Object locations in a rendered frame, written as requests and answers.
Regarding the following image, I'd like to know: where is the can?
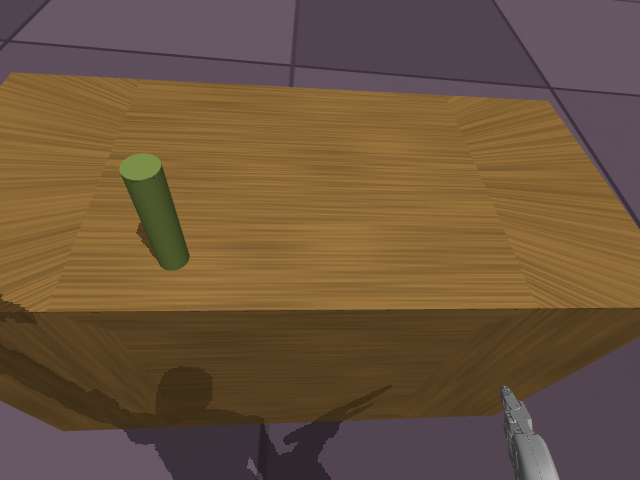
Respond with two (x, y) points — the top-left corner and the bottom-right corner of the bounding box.
(119, 153), (189, 271)

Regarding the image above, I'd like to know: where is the right robot hand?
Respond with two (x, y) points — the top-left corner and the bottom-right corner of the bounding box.
(500, 385), (560, 480)

